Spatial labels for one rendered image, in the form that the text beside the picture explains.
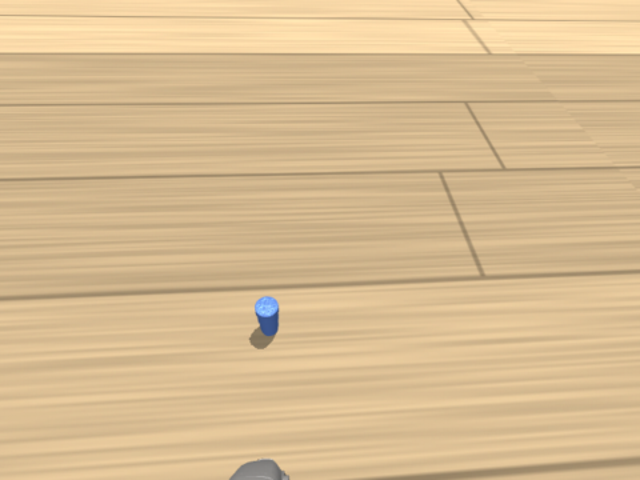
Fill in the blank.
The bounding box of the cup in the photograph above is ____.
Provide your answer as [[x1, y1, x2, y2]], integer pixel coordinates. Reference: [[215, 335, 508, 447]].
[[255, 296, 279, 336]]

